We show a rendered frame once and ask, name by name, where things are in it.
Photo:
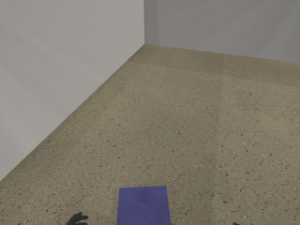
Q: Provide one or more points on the carton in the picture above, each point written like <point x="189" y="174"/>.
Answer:
<point x="143" y="206"/>

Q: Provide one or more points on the left robot hand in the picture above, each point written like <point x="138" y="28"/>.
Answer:
<point x="76" y="218"/>

